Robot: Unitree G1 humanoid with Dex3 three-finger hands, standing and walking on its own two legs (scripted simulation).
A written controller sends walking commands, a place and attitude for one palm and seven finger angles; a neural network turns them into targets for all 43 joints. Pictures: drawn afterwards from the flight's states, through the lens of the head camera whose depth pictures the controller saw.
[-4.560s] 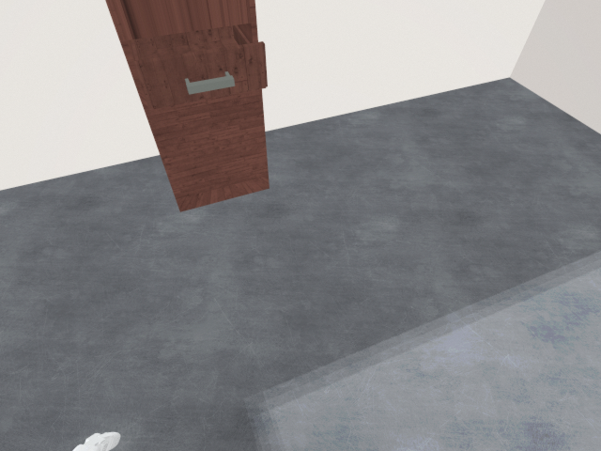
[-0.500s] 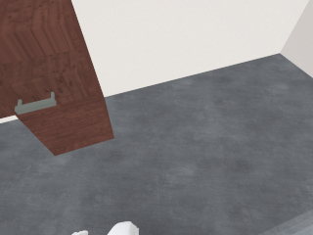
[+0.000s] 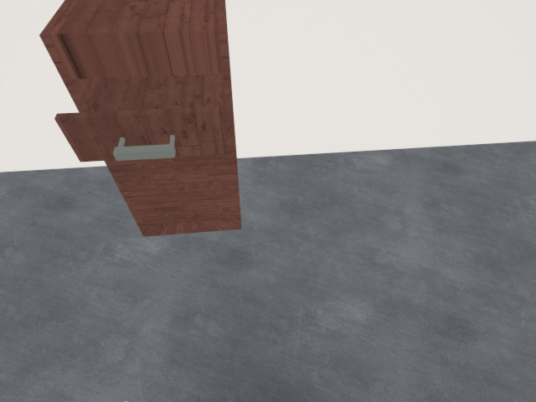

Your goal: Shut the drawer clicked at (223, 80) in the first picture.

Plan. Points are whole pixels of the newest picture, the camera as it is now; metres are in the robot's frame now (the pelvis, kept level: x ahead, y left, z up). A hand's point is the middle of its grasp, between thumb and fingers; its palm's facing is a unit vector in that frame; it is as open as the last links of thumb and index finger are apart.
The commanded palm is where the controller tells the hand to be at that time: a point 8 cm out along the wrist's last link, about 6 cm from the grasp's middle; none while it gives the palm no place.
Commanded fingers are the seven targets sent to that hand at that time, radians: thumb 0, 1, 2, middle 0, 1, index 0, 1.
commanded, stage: turn to face it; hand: left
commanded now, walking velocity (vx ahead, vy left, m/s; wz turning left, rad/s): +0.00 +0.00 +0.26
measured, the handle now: (146, 146) +0.67 +0.34 -0.08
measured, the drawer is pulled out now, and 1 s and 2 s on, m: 0.16 0.16 0.16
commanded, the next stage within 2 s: take the last steps up to it in 0.06 s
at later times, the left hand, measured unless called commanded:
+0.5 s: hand out of the picture -0.05 +0.20 -0.18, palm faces +0.23 -0.95 -0.21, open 7.3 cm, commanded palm none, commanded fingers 0.00 0.90 0.90 -0.20 -0.30 -0.20 -0.30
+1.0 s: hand (166, 338) +0.25 +0.21 -0.18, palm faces +0.12 -0.97 -0.19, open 7.3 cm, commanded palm none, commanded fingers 0.00 0.90 0.90 -0.20 -0.30 -0.20 -0.30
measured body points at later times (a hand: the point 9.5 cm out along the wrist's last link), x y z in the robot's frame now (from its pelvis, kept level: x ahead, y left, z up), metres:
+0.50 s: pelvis +0.01 +0.02 +0.00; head +0.01 +0.03 +0.45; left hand -0.06 +0.25 -0.16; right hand +0.10 -0.22 -0.15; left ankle -0.02 +0.13 -0.74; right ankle +0.00 -0.13 -0.74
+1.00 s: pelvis +0.16 +0.02 -0.02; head +0.19 +0.01 +0.43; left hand +0.24 +0.26 -0.16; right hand +0.09 -0.19 -0.18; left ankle +0.00 +0.13 -0.71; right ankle +0.27 -0.05 -0.74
